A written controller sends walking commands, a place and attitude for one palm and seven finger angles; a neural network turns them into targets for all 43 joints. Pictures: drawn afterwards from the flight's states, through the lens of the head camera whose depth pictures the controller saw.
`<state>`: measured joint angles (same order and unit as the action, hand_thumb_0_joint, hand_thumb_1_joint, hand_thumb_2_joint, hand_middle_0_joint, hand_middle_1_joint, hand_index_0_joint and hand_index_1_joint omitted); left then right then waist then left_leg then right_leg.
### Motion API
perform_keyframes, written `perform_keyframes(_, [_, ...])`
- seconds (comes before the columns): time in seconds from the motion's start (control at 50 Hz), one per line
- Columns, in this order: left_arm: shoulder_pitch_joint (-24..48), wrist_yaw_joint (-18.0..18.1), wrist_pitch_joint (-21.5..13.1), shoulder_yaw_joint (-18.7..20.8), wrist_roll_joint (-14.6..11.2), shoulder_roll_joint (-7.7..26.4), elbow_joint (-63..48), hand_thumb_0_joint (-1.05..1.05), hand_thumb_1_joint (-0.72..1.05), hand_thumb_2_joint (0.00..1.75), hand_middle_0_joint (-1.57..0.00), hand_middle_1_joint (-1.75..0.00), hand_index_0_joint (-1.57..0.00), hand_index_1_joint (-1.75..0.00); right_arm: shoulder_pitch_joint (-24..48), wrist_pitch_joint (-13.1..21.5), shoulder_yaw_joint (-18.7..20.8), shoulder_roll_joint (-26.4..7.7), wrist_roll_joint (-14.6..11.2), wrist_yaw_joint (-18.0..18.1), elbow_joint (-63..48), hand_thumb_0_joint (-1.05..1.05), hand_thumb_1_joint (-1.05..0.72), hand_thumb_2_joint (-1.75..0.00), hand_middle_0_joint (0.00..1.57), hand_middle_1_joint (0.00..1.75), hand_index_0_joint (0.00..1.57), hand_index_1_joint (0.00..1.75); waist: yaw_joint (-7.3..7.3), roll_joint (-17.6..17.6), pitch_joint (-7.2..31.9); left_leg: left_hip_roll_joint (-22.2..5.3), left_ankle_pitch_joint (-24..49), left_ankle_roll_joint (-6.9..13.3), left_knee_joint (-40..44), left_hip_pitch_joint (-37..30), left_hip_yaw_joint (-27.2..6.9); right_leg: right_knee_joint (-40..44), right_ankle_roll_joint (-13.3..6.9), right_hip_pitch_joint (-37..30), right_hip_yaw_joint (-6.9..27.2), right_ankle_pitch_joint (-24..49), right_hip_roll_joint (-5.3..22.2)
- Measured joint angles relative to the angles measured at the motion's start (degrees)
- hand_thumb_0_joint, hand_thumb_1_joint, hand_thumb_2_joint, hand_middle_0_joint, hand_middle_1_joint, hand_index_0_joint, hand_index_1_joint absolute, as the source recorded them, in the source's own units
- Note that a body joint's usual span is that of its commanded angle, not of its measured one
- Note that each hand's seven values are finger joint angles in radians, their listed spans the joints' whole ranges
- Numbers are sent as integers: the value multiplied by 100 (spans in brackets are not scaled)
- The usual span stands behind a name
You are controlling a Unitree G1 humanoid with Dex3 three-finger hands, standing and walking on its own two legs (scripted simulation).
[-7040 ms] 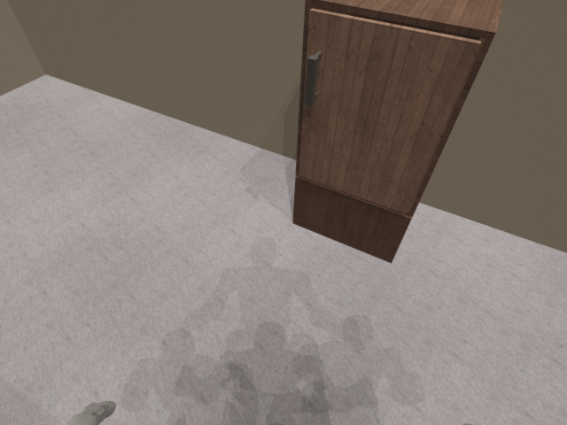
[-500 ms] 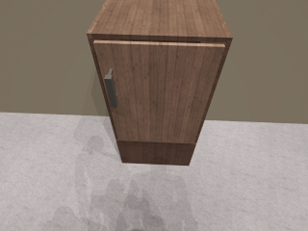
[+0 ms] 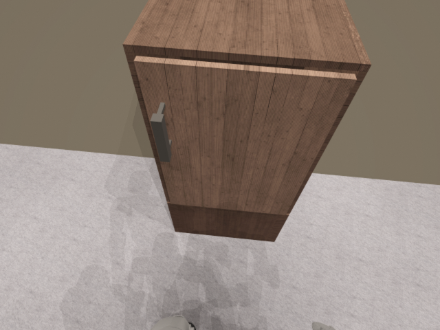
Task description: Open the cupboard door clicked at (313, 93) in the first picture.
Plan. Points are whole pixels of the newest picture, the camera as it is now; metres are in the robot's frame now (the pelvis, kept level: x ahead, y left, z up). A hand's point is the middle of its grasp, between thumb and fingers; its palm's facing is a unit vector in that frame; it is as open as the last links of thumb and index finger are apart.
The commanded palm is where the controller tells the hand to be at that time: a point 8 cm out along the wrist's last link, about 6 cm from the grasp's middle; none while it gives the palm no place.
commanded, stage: come to a stop and stand still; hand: left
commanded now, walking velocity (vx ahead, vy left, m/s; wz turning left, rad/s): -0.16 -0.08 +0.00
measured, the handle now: (164, 133) +0.52 +0.19 +0.00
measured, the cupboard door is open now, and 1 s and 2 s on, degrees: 0 0 0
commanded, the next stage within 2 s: look again from close up in 1.00 s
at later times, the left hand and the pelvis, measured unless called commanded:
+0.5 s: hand out of the picture -0.02 +0.15 -0.16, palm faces +0.12 -0.97 -0.22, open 7.3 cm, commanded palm none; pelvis -0.02 -0.04 +0.01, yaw +3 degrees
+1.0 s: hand out of the picture -0.05 +0.15 -0.17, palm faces +0.10 -0.98 -0.15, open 7.3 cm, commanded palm none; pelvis -0.03 +0.00 +0.02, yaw +3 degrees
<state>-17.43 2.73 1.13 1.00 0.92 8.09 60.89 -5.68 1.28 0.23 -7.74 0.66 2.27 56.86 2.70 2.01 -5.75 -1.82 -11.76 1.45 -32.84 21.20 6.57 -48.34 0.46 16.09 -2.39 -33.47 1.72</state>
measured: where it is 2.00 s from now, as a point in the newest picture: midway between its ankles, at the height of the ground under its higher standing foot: outside the picture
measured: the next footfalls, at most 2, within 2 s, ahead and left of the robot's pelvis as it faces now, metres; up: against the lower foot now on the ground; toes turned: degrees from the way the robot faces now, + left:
right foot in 0.16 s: +0.01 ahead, -0.13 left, +0.00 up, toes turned -2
left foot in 0.54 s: +0.00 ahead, +0.09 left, +0.00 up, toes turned +4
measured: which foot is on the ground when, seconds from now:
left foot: down 0.00-0.16, up 0.18-0.52, down 0.54-1.00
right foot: up 0.00-0.14, down 0.16-1.00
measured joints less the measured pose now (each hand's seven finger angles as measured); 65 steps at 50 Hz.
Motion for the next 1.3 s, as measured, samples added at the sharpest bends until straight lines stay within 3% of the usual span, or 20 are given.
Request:
perform_keyframes(0.08, [439,-32,48,111,15,106,-366,0,91,90,-20,-30,-20,-30,108,-107,91,23,36,-23,-117,0,-91,-90,20,30,20,30,-96,-253,-53,-90,210,-59,143,78,-65,-258,13,476,-11,217,-24])
perform_keyframes(0.14, [581,-58,2,176,37,180,-617,0,91,90,-19,-30,-20,-30,28,-209,168,-75,63,-60,-163,-1,-91,-90,20,30,21,30,-124,-387,70,-150,231,-170,-18,247,-142,543,19,314,-69,958,3])
perform_keyframes(0.16, [556,-59,-47,189,63,226,-699,0,91,90,-19,-30,-20,-30,-31,-267,193,-87,56,-85,-168,-1,-91,-90,20,30,21,30,-111,-334,161,-122,61,-186,-214,368,-128,897,-40,236,-13,1086,53])
perform_keyframes(0.22, [512,-68,-68,120,106,184,-742,0,91,90,-19,-30,-20,-30,-242,-449,278,-220,52,-165,-112,-1,-91,-90,20,30,21,30,-166,-438,304,0,-989,-181,-1115,634,-476,826,-242,226,-160,1141,13])
perform_keyframes(0.32, [247,-123,-131,32,75,60,-685,0,91,90,-19,-30,-20,-30,-705,-439,285,-370,91,-269,93,0,-91,-90,19,30,20,30,-208,-372,534,58,-829,-260,-2045,526,-514,1557,-309,-162,-262,1500,-31])
perform_keyframes(0.46, [32,-146,-189,74,74,168,-511,0,92,90,-20,-30,-21,-30,-1080,-387,207,-378,35,-214,239,0,-91,-90,19,30,20,30,-95,-59,488,119,-1124,-352,-917,-252,-271,2024,-297,-354,-294,1742,56])
perform_keyframes(0.52, [-39,-132,-125,88,33,215,-374,0,92,90,-20,-30,-21,-30,-1078,-301,149,-335,-3,-173,214,1,-91,-90,19,30,20,30,-84,-18,416,131,-500,-316,168,-719,-226,1828,-222,-259,-311,1663,58])
perform_keyframes(0.54, [-59,-130,-91,90,13,214,-326,0,91,90,-20,-30,-21,-30,-1090,-248,133,-335,-5,-159,198,1,-91,-90,19,30,20,30,-100,-76,412,83,-234,-206,453,-852,-255,1699,-192,-204,-355,1596,15])
perform_keyframes(0.6, [-34,-103,30,103,-6,273,-139,0,91,90,-20,-30,-20,-30,-1034,-211,54,-165,18,-113,261,1,-91,-90,19,30,20,30,-57,75,380,156,-429,-38,366,-879,-207,1609,-95,-220,-311,1553,96])
perform_keyframes(0.7, [-9,-128,4,7,-7,149,79,1,91,90,-20,-30,-20,-30,-923,-179,-1,-115,21,-18,359,1,-94,-90,20,30,20,30,-17,-10,434,162,-399,-9,515,-984,-182,1951,-53,-403,-292,1744,81])
perform_keyframes(0.84, [1,-142,-78,-96,-6,-21,256,0,91,90,-20,-30,-20,-30,-862,-77,-31,-163,0,-23,441,1,-95,-90,20,30,20,30,-80,-66,526,210,-270,46,742,-1111,-129,2201,11,-524,-244,1911,109])
perform_keyframes(1.1, [35,-117,-129,-108,-12,-17,381,0,91,90,-20,-30,-20,-30,-1166,-35,-108,-1,-3,-48,707,1,-92,-90,19,30,20,30,-148,-56,491,242,-157,68,902,-1177,-117,2326,27,-573,-234,2010,130])
perform_keyframes(1.2, [-2,-48,-221,-230,5,-70,308,0,91,90,-20,-30,-20,-30,-1241,-61,-103,-63,25,-151,453,1,-92,-90,20,30,20,30,-253,-284,361,180,-380,86,369,-801,-127,1994,14,-291,-241,1901,105])
perform_keyframes(1.3, [-43,-76,-207,-228,-10,-55,319,0,90,90,-20,-30,-20,-30,-1359,-24,-117,-97,34,-146,379,1,-91,-90,19,30,20,30,-286,-485,433,247,-425,128,343,-835,-97,1829,49,-256,-204,1788,177])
